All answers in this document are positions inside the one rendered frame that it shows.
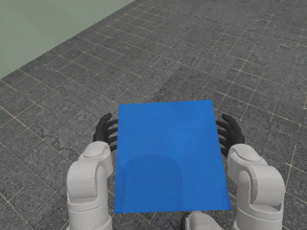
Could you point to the robot left forearm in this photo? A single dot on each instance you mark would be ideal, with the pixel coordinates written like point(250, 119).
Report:
point(86, 189)

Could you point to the right robot thigh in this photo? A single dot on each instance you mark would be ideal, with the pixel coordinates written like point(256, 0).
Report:
point(201, 221)

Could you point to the robot right forearm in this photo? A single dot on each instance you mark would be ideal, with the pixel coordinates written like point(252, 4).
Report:
point(260, 190)

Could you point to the carton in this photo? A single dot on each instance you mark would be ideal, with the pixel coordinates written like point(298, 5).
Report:
point(169, 159)

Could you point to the left robot hand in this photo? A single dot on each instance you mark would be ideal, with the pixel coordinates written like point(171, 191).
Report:
point(102, 132)

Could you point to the right robot foot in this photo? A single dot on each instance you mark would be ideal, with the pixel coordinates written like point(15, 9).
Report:
point(182, 226)

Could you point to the right robot hand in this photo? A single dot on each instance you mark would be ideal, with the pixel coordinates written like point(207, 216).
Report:
point(233, 133)

